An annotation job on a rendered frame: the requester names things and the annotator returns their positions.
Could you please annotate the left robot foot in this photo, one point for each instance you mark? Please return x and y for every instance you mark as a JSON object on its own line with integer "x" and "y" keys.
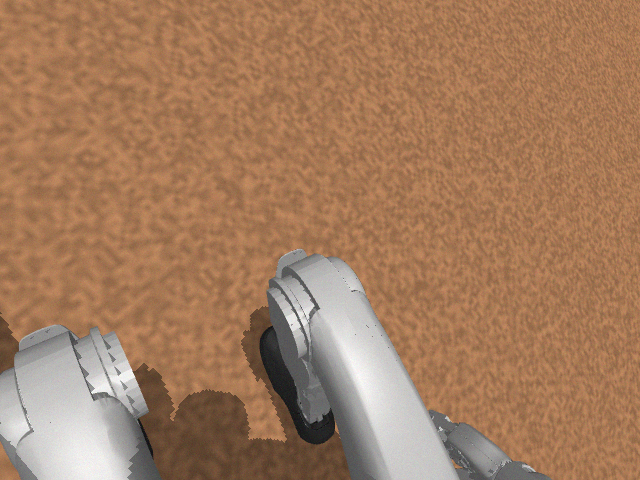
{"x": 146, "y": 438}

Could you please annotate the right robot foot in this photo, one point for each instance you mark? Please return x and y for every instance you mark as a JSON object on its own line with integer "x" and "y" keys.
{"x": 283, "y": 384}

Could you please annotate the right robot hand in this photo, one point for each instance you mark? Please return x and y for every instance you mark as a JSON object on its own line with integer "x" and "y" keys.
{"x": 479, "y": 457}

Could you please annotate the right robot arm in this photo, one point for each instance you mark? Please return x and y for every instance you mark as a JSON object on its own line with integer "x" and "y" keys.
{"x": 518, "y": 470}

